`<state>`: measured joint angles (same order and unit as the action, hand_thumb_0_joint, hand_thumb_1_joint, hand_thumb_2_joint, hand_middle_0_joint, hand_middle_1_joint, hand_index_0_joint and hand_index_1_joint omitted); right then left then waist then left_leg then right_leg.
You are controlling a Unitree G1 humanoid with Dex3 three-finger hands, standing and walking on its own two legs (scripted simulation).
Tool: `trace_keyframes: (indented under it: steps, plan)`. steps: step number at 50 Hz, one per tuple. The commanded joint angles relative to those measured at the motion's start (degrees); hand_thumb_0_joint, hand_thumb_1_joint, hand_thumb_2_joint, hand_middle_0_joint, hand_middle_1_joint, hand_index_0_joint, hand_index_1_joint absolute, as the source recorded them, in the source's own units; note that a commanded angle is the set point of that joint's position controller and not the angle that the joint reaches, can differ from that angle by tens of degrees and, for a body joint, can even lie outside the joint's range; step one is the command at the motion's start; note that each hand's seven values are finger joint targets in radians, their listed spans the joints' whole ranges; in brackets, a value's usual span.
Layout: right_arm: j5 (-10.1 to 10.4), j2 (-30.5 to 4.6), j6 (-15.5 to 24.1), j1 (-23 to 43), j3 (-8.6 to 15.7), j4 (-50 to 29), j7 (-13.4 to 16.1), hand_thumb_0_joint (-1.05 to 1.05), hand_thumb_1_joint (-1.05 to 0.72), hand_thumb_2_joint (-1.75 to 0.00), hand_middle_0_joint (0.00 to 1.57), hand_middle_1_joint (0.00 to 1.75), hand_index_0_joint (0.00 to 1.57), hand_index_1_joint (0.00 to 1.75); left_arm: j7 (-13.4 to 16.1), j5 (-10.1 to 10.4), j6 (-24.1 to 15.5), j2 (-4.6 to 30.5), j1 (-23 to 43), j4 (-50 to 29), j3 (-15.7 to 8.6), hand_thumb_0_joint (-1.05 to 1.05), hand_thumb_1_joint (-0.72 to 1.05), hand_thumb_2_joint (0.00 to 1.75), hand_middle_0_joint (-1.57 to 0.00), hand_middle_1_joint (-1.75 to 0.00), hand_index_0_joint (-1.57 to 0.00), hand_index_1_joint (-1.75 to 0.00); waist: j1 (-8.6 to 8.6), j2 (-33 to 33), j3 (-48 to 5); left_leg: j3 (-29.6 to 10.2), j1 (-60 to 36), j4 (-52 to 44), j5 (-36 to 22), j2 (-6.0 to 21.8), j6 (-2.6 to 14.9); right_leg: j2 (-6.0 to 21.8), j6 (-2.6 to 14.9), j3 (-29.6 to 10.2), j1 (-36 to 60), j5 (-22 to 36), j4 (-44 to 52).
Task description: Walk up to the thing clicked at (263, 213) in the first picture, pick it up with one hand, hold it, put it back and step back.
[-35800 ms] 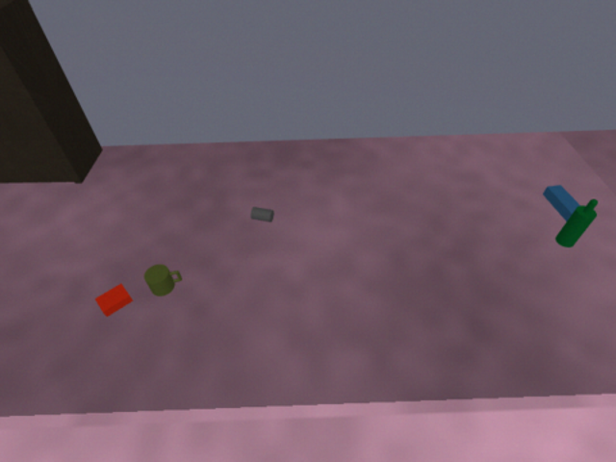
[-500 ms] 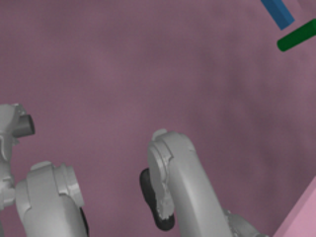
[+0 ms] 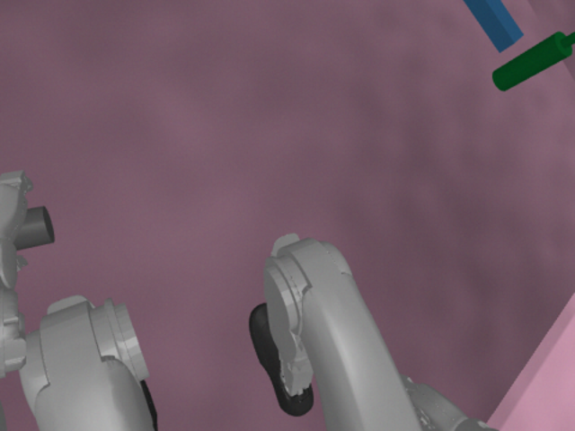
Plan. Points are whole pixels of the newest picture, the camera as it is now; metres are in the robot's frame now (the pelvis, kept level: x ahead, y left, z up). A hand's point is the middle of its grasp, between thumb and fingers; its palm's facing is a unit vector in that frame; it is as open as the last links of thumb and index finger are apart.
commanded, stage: open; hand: left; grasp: from above
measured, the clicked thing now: (10, 231) +0.42 +0.27 -0.27
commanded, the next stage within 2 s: withdraw in 0.32 s
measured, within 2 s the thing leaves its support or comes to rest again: neither
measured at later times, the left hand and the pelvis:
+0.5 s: hand (7, 237) +0.41 +0.27 -0.24, palm faces -0.46 -0.08 -0.89, open 13.8 cm; pelvis +0.00 +0.00 +0.00, yaw +0 degrees
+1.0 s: hand out of the picture +0.41 +0.30 -0.05, palm faces -0.41 -0.12 -0.90, open 13.9 cm; pelvis -0.01 -0.01 +0.07, yaw +7 degrees
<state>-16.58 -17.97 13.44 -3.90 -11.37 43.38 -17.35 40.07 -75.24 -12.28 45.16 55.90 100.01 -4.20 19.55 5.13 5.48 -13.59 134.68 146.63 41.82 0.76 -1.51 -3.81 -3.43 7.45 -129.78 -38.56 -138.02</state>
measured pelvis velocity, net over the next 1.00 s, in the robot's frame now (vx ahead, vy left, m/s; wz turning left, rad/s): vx -0.01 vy -0.01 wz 0.11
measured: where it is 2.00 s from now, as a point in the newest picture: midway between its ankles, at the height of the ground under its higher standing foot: (221, 414)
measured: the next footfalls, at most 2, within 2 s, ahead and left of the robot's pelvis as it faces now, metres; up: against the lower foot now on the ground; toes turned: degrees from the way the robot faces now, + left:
none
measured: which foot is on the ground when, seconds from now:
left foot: down 0.00-1.00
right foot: down 0.00-1.00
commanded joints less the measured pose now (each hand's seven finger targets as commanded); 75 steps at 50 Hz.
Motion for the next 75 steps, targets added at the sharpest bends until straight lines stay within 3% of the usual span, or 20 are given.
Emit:
trace_keyframes:
  steps: [1,12,15,16,17,24,27,32,34,36,38,41,44,46,52,57,61,64,69,75]
  plan:
    - [0.74,-17.55,0.22,-11.31,5.23,0.58,0.46,0.0,-0.89,-0.9,0.2,0.3,0.2,0.3,0.71,1.09,-0.8,12.63,12.3,-5.04,-2.45,0.0,-0.3,0.82,-0.29,-0.73,-0.26,-0.75,1.45,-24.02,-37.01,6.67,-25.24,-14.88,-12.3,0.48,2.06,-1.98,4.83,6.49,22.11,14.59,11.67]
    - [0.41,-17.25,-0.41,-11.17,5.0,0.8,0.78,0.0,-0.89,-0.9,0.2,0.3,0.2,0.3,0.17,0.14,-4.5,11.33,12.33,-9.33,-0.28,0.0,-0.41,0.91,-0.14,-0.88,-0.13,-0.88,1.69,-24.99,-38.31,6.69,-27.01,-14.2,-13.3,0.5,1.92,-2.2,4.78,6.85,22.97,15.9,11.9]
    - [0.31,-17.66,-0.54,-11.3,5.46,1.08,0.78,0.0,-0.88,-0.9,0.2,0.3,0.2,0.3,1.33,-0.36,-4.62,12.04,11.68,-10.1,-1.4,0.0,-0.44,0.93,-0.11,-0.89,-0.11,-0.9,0.74,-25.87,-38.08,6.43,-27.81,-15.5,-13.23,0.47,1.63,-2.18,4.96,7.26,21.75,15.25,11.71]
    - [0.4,-17.02,-0.42,-10.27,5.17,0.82,0.62,0.0,-0.88,-0.9,0.2,0.3,0.2,0.3,1.42,-0.68,-4.37,9.1,12.01,-8.92,1.45,0.0,-0.43,0.93,-0.11,-0.9,-0.11,-0.91,1.42,-26.22,-36.69,6.43,-27.2,-15.3,-12.44,0.65,1.61,-2.49,5.15,6.87,21.03,14.58,11.37]
    - [0.12,-17.56,-0.3,-9.97,5.18,0.55,0.66,0.0,-0.88,-0.9,0.2,0.3,0.2,0.3,1.99,-0.59,-4.28,10.43,12.01,-8.69,0.16,0.0,-0.45,0.95,-0.11,-0.91,-0.1,-0.92,1.68,-23.98,-36.58,6.24,-26.44,-14.81,-12.16,0.65,1.88,-2.43,4.8,7.28,20.92,14.58,11.83]
    - [0.45,-17.86,0.73,-10.77,5.29,1.25,0.1,0.0,-0.89,-0.9,0.2,0.3,0.2,0.3,3.74,-0.64,-1.71,9.0,13.46,-5.87,1.83,0.0,-0.48,0.96,-0.07,-1.01,-0.1,-0.98,1.88,-22.87,-34.47,6.36,-25.11,-15.32,-10.01,0.55,2.11,-2.38,4.76,6.68,18.8,12.46,12.59]
    - [0.79,-17.81,1.1,-10.78,5.74,0.59,-0.5,0.0,-0.89,-0.9,0.2,0.3,0.2,0.3,5.52,0.41,-0.17,11.61,14.86,-10.37,-1.9,0.0,-0.49,0.96,-0.06,-1.01,-0.09,-0.99,0.27,-26.39,-41.11,6.37,-29.62,-15.73,-13.86,0.77,1.58,-2.28,4.88,6.67,21.3,15.97,11.79]
    - [1.58,-16.56,1.45,-11.68,7.72,0.82,-2.81,0.0,-0.89,-0.9,0.2,0.3,0.2,0.3,5.79,3.57,4.41,8.96,16.63,-17.36,-3.5,0.0,-0.51,0.97,-0.05,-1.0,-0.07,-0.98,-0.93,-33.11,-45.55,7.81,-32.21,-16.75,-14.96,0.74,1.03,-2.04,5.06,5.92,20.26,17.67,11.53]
    - [3.55,-16.12,0.53,-11.51,9.66,0.68,-3.03,0.0,-0.9,-0.9,0.2,0.3,0.2,0.3,4.28,6.36,6.46,10.11,14.81,-25.19,-5.68,0.0,-0.53,0.99,-0.06,-1.01,-0.07,-1.0,-5.43,-37.79,-52.2,8.36,-35.76,-19.1,-16.18,0.59,0.69,-1.39,5.74,5.12,20.62,17.82,12.02]
    - [5.76,-15.44,-1.16,-11.25,11.41,-0.14,-3.09,0.0,-0.9,-0.9,0.2,0.3,0.2,0.3,1.58,8.98,9.17,6.64,10.29,-30.88,-4.36,0.0,-0.53,1.0,-0.07,-1.0,-0.07,-1.0,-7.84,-38.86,-57.89,9.74,-37.62,-21.0,-18.32,0.35,0.79,-1.31,5.84,3.95,22.7,19.25,13.55]
    - [8.27,-14.4,-3.31,-11.77,12.76,0.39,-2.75,0.0,-0.9,-0.9,0.2,0.3,0.2,0.3,-2.32,10.67,11.94,1.05,7.32,-31.36,0.04,0.0,-0.53,1.0,-0.08,-1.0,-0.08,-1.01,-7.99,-33.67,-56.08,10.75,-33.88,-22.26,-17.53,0.14,1.66,-1.64,5.76,2.47,23.24,19.23,15.65]
    - [10.31,-14.04,-6.71,-14.89,15.48,0.45,-1.14,0.0,-0.91,-0.91,0.2,0.3,0.2,0.3,-9.65,12.88,14.98,0.54,8.25,-34.25,1.57,0.0,-0.52,1.01,-0.1,-0.99,-0.09,-1.01,-7.06,-22.36,-54.07,11.39,-29.54,-23.72,-15.7,-0.07,3.05,-2.07,5.13,0.2,28.36,17.64,20.69]
    - [11.26,-13.03,-9.02,-16.05,16.36,-0.55,0.47,0.0,-0.91,-0.91,0.2,0.3,0.2,0.3,-17.23,16.27,15.39,-6.61,10.0,-32.57,6.59,0.0,-0.52,1.01,-0.11,-0.99,-0.09,-1.01,-4.46,-13.63,-48.36,10.75,-25.36,-25.77,-11.4,-0.5,3.77,-1.6,5.18,-0.59,28.41,12.59,23.93]
    - [12.2,-12.55,-9.95,-15.28,16.4,-1.29,2.36,0.0,-0.9,-0.91,0.2,0.3,0.2,0.3,-22.03,17.78,14.2,-8.24,10.02,-32.33,9.22,0.0,-0.52,1.02,-0.1,-1.0,-0.08,-1.02,-4.34,-8.88,-43.72,10.57,-23.61,-27.76,-8.43,-0.88,4.05,-1.49,5.21,-1.39,29.44,8.39,26.58]
    - [12.9,-12.36,-11.68,-14.66,14.53,-4.23,8.03,0.0,-0.9,-0.9,0.2,0.3,0.2,0.3,-29.62,16.0,9.91,-10.69,6.51,-28.29,12.56,0.0,-0.46,0.98,-0.14,-0.96,-0.13,-0.98,-5.73,-3.07,-33.91,11.28,-23.02,-31.42,-2.81,-2.34,3.59,-0.1,6.24,-1.84,28.3,0.87,31.03]
    - [11.8,-10.43,-11.71,-12.56,12.5,-4.74,10.97,0.0,-0.9,-0.9,0.2,0.3,0.2,0.3,-24.97,10.5,3.4,-5.16,14.7,-30.58,9.9,0.0,-0.41,0.93,-0.19,-0.92,-0.18,-0.93,-7.49,-10.8,-40.25,12.46,-26.91,-29.55,-5.79,-2.62,3.17,0.54,6.19,-2.62,25.66,4.14,26.96]
    - [9.9,-9.9,-11.64,-11.48,11.14,-3.9,11.61,0.0,-0.9,-0.9,0.2,0.3,0.2,0.3,-16.24,2.98,-0.1,-0.4,18.38,-23.9,5.89,0.0,-0.41,0.93,-0.17,-0.91,-0.17,-0.92,-6.62,-14.89,-42.15,12.79,-27.35,-26.79,-7.21,-2.53,2.99,0.42,6.29,-3.25,22.21,5.14,23.32]
    - [8.33,-11.04,-10.46,-12.29,11.14,-2.9,11.49,0.0,-0.9,-0.9,0.2,0.3,0.2,0.3,-9.37,0.05,-0.72,1.06,20.74,-18.58,3.49,0.0,-0.44,0.93,-0.14,-0.93,-0.15,-0.92,-5.42,-17.89,-42.06,12.75,-29.18,-26.67,-6.44,-2.58,2.61,0.81,6.24,-2.2,19.06,4.76,22.4]
    - [6.13,-11.63,-8.69,-13.09,11.92,-1.22,10.78,0.0,-0.9,-0.9,0.2,0.3,0.2,0.3,-3.29,0.24,2.55,5.36,26.78,-19.89,0.48,0.0,-0.48,0.95,-0.13,-0.95,-0.13,-0.95,-4.87,-24.92,-48.38,12.64,-33.72,-26.76,-4.44,-2.16,1.83,1.24,6.58,-1.84,18.47,2.15,21.24]
    - [6.06,-11.98,-7.46,-15.0,13.05,0.74,9.01,0.0,-0.89,-0.89,0.2,0.3,0.2,0.3,-6.78,5.4,5.79,3.57,28.44,-26.27,1.48,0.0,-0.35,0.95,-0.23,-0.81,-0.2,-0.8,-4.03,-28.96,-56.14,12.3,-36.74,-25.36,-6.28,-1.65,1.85,1.41,6.5,-0.18,18.28,4.57,20.15]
